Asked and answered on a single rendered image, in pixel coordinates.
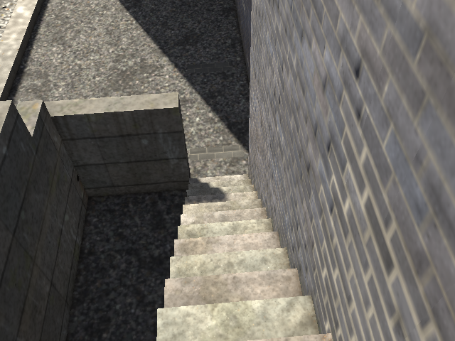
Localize stairs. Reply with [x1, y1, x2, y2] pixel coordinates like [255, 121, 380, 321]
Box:
[156, 174, 333, 341]

